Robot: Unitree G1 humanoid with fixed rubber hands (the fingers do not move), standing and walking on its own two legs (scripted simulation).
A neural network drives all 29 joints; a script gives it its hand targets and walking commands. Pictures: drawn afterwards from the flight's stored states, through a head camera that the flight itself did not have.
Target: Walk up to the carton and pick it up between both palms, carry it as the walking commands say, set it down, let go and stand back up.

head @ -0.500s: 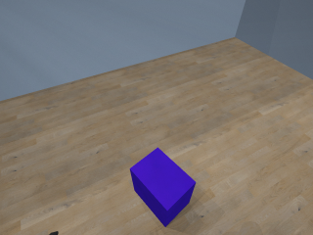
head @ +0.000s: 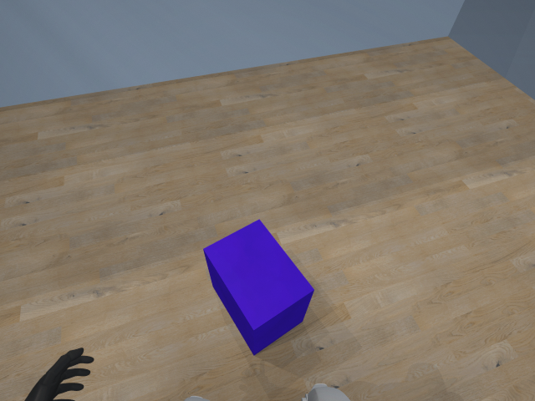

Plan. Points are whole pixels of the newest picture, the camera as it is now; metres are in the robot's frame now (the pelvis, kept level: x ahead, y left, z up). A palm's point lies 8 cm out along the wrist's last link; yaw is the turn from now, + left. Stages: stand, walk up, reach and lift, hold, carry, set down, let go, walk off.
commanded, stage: walk up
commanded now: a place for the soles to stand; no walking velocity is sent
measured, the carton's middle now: (256, 287) +0.54 +0.03 -0.59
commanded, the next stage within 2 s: none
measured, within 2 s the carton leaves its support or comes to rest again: neither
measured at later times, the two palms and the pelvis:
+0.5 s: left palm out of the picture +0.11 +0.20 -0.09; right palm out of the picture +0.29 -0.44 -0.02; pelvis +0.09 -0.15 +0.00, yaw +17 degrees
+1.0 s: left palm out of the picture +0.07 +0.07 -0.06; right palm (515, 239) +0.42 -0.47 -0.06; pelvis +0.15 -0.26 +0.01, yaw +33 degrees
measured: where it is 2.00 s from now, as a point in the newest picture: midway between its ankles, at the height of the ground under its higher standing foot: outside the picture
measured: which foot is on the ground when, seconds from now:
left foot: up 0.00-0.22, down 0.24-0.58, up 0.60-0.80, down 0.82-1.00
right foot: down 0.00-0.26, up 0.28-0.54, down 0.56-1.00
